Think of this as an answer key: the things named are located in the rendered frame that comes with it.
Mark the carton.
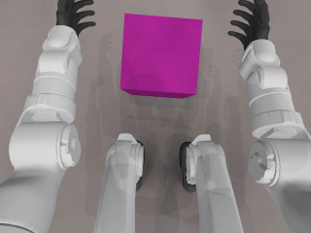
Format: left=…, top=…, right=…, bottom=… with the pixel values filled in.
left=120, top=13, right=203, bottom=99

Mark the left robot foot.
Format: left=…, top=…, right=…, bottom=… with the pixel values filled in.
left=135, top=141, right=145, bottom=191

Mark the left robot upper arm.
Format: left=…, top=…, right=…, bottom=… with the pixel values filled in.
left=0, top=121, right=82, bottom=233

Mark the robot right shin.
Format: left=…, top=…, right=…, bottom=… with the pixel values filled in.
left=186, top=134, right=226, bottom=184

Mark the robot left forearm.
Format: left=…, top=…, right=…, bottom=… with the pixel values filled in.
left=9, top=25, right=83, bottom=166

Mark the robot right forearm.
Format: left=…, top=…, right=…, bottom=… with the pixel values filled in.
left=239, top=39, right=311, bottom=143

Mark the right robot upper arm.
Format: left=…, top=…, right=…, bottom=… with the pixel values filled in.
left=247, top=138, right=311, bottom=233

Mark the left robot hand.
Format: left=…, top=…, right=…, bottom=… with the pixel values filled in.
left=56, top=0, right=96, bottom=38

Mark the right robot hand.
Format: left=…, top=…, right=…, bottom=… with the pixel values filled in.
left=227, top=0, right=270, bottom=51

